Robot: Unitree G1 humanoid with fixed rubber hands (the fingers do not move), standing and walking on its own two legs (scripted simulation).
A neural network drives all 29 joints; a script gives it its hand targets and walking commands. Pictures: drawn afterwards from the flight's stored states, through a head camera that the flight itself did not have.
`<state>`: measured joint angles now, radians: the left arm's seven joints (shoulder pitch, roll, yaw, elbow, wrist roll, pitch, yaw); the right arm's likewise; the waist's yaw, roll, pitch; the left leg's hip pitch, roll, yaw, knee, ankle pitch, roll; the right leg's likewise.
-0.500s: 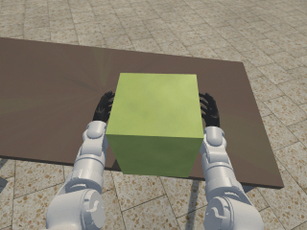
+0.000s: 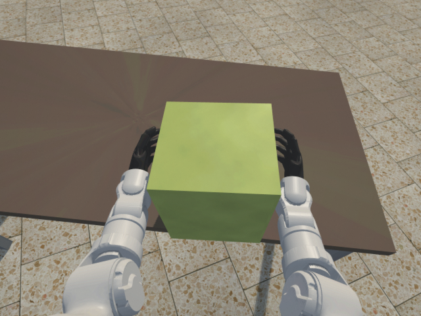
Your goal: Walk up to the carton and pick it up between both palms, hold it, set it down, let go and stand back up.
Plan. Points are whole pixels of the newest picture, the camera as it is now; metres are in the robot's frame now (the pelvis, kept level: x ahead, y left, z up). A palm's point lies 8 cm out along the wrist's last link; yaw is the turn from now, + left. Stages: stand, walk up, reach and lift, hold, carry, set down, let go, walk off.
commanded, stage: set down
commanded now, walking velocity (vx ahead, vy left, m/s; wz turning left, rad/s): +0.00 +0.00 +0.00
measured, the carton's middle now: (216, 177) +0.40 -0.04 -0.02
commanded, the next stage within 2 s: none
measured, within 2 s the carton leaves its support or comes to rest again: neither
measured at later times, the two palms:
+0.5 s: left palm (142, 166) +0.41 +0.11 +0.02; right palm (292, 171) +0.38 -0.19 +0.04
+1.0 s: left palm (146, 165) +0.41 +0.10 +0.02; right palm (294, 178) +0.37 -0.20 +0.03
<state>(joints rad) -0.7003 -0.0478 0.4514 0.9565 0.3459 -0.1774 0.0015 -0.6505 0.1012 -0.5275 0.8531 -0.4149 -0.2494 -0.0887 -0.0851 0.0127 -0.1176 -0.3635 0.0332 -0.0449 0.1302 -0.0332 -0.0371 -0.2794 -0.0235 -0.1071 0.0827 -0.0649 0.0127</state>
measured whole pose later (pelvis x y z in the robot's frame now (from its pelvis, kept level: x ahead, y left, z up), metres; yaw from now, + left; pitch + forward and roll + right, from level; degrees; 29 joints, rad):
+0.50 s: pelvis -0.01 +0.00 +0.00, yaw +0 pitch +16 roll +0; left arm -0.75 -0.06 0.53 0.98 0.40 -0.21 -0.01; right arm -0.68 0.13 -0.62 0.82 -0.52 -0.26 -0.05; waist -0.07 0.01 -0.10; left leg -0.38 0.04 -0.04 0.11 -0.01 -0.04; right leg -0.31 -0.02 -0.10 0.08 -0.05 0.01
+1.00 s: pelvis -0.01 +0.00 +0.00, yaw -1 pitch +17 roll +0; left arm -0.77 -0.09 0.56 0.93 0.45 -0.25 -0.04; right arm -0.67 0.15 -0.67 0.76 -0.54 -0.29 -0.03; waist -0.06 0.01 -0.07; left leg -0.41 0.04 -0.03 0.10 0.01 -0.04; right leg -0.35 -0.02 -0.09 0.09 -0.04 0.01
